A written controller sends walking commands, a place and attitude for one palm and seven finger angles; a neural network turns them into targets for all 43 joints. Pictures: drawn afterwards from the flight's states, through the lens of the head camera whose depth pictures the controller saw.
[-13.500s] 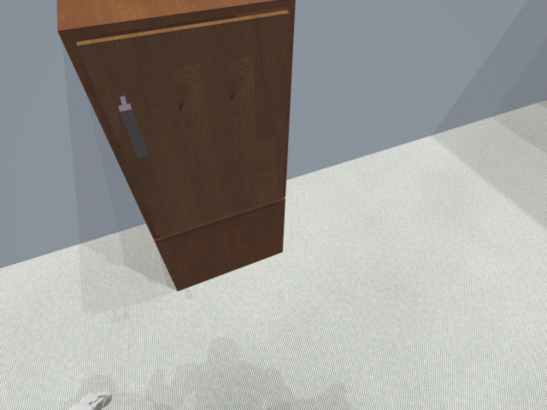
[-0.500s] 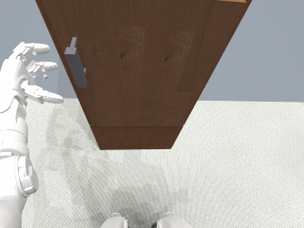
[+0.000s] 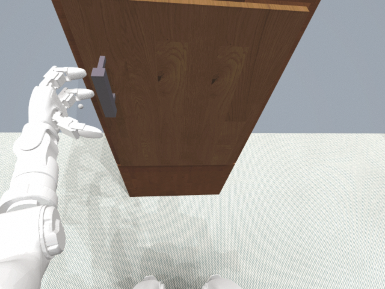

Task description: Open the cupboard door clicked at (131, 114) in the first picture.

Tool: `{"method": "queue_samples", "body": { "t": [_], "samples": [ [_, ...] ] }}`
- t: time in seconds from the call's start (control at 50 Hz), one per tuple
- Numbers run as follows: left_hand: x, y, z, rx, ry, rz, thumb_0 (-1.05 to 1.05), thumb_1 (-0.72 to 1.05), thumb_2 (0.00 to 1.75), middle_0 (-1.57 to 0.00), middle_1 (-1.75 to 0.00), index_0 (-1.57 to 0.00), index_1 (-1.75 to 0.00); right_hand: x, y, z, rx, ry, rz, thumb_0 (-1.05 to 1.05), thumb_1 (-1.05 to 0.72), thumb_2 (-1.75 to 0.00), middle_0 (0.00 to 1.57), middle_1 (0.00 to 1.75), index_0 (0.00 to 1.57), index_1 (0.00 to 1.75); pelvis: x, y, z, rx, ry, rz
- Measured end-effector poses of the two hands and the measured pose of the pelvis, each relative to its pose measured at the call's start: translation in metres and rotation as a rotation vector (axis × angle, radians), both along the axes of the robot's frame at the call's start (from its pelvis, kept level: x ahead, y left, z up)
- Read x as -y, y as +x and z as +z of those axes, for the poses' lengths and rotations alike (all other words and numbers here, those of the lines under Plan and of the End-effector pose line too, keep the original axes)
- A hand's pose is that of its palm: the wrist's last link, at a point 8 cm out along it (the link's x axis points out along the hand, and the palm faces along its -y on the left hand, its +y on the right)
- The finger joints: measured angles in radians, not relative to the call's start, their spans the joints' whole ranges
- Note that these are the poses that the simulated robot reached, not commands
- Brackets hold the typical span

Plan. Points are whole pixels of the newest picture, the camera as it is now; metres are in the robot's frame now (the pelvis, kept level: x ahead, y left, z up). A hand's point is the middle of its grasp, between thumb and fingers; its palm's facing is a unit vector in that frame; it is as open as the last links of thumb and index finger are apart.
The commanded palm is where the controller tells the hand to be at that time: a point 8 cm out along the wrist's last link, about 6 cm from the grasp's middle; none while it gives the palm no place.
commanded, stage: slide the fingers in behind the handle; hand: left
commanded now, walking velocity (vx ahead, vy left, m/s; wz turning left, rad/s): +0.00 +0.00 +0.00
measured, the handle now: (106, 87) +0.52 +0.16 +0.09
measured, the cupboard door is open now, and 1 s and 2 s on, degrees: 0 0 0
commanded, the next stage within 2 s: close the thumb around the handle in 1.24 s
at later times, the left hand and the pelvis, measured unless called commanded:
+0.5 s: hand (99, 105) +0.47 +0.17 +0.08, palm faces +0.00 -1.00 -0.01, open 14.0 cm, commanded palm +0.45 +0.22 +0.09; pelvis +0.00 -0.01 +0.00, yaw +1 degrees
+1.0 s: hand (112, 105) +0.47 +0.15 +0.09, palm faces +0.01 -1.00 -0.01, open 14.0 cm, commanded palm +0.45 +0.20 +0.09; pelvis +0.00 -0.03 +0.00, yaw +1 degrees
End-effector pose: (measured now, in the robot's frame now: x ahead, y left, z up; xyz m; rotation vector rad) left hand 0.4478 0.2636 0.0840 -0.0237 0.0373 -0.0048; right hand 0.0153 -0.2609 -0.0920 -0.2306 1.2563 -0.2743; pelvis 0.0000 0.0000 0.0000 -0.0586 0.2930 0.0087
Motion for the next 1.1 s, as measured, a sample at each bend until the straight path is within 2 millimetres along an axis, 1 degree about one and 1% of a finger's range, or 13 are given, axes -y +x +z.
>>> {"method": "queue_samples", "body": {
  "t": [0.08,0.16,0.24,0.32,0.4,0.5,0.56,0.66,0.76,0.82,0.92,1.02,1.1],
  "samples": [
    [0.001,-0.001,0.000,0.009,0.014,0.010,-0.01,-0.50,0.30,-0.30,-1.20,-0.30,-1.20,-0.001,0.005,-0.001,0.017,0.000,0.016,0.01,-0.90,-0.90,0.20,0.30,0.21,0.30,0.000,-0.003,-0.001,0.001,0.000,0.003],
    [0.004,0.001,0.003,0.038,0.014,0.008,-0.01,-0.50,0.30,-0.30,-1.20,-0.30,-1.20,0.001,0.006,-0.002,0.015,-0.001,0.027,0.01,-0.90,-0.90,0.20,0.30,0.21,0.30,0.001,-0.005,-0.002,-0.001,-0.001,0.008],
    [0.012,0.002,0.005,0.037,0.014,-0.011,-0.01,-0.50,0.30,-0.30,-1.20,-0.29,-1.20,0.003,0.005,-0.004,0.006,-0.001,0.030,0.01,-0.90,-0.90,0.20,0.30,0.21,0.30,0.001,-0.005,-0.003,-0.004,-0.001,0.012],
    [0.023,0.004,0.002,0.014,0.006,-0.018,-0.01,-0.50,0.30,-0.30,-1.20,-0.29,-1.20,0.005,0.003,-0.005,0.000,0.002,0.028,0.01,-0.90,-0.90,0.20,0.30,0.21,0.30,0.003,-0.005,-0.003,-0.004,0.002,0.013],
    [0.027,0.003,0.000,0.021,-0.002,0.016,-0.01,-0.50,0.30,-0.30,-1.20,-0.30,-1.21,0.008,0.001,-0.006,-0.002,0.008,0.027,0.01,-0.90,-0.90,0.20,0.30,0.21,0.30,0.006,-0.004,-0.002,-0.005,0.007,0.010],
    [0.035,0.003,0.001,0.026,0.031,0.006,-0.01,-0.50,0.30,-0.30,-1.20,-0.30,-1.21,0.011,-0.001,-0.007,-0.007,0.019,0.023,0.01,-0.90,-0.90,0.20,0.30,0.21,0.30,0.011,-0.004,-0.003,-0.003,0.010,0.010],
    [0.038,0.003,0.000,0.023,0.014,0.015,-0.01,-0.50,0.30,-0.30,-1.20,-0.30,-1.21,0.013,-0.001,-0.008,-0.007,0.022,0.019,0.01,-0.90,-0.90,0.20,0.30,0.21,0.30,0.014,-0.004,-0.003,0.000,0.012,0.010],
    [0.042,0.002,0.002,0.025,0.019,0.020,-0.01,-0.50,0.30,-0.30,-1.20,-0.31,-1.22,0.017,0.000,-0.007,0.003,0.026,0.016,0.01,-0.90,-0.90,0.20,0.30,0.20,0.30,0.018,-0.003,-0.002,0.002,0.015,0.008],
    [0.050,0.000,0.006,0.038,0.018,0.002,-0.01,-0.50,0.30,-0.30,-1.20,-0.30,-1.21,0.020,0.004,-0.008,0.018,0.032,0.014,0.01,-0.90,-0.90,0.20,0.30,0.20,0.30,0.022,-0.001,0.000,0.010,0.019,0.006],
    [0.055,-0.001,0.005,0.024,0.004,-0.001,-0.01,-0.50,0.30,-0.30,-1.20,-0.30,-1.20,0.022,0.008,-0.007,0.030,0.034,0.017,0.01,-0.90,-0.90,0.20,0.30,0.20,0.30,0.024,-0.001,0.000,0.014,0.021,0.006],
    [0.058,-0.001,-0.002,-0.002,0.014,0.007,-0.01,-0.50,0.30,-0.30,-1.20,-0.30,-1.20,0.025,0.013,-0.006,0.048,0.030,0.025,0.01,-0.90,-0.90,0.20,0.30,0.20,0.30,0.026,-0.003,0.000,0.013,0.023,0.009],
    [0.063,0.002,0.003,0.038,0.027,0.013,-0.01,-0.50,0.30,-0.30,-1.20,-0.30,-1.20,0.027,0.013,-0.009,0.044,0.032,0.030,0.01,-0.90,-0.90,0.20,0.30,0.20,0.30,0.027,-0.004,-0.002,0.006,0.024,0.008],
    [0.062,0.004,0.005,0.033,0.024,0.015,-0.01,-0.50,0.30,-0.31,-1.21,-0.31,-1.21,0.027,0.010,-0.011,0.031,0.036,0.026,0.01,-0.90,-0.90,0.20,0.30,0.20,0.30,0.028,-0.004,-0.002,0.005,0.027,0.009]
  ]
}}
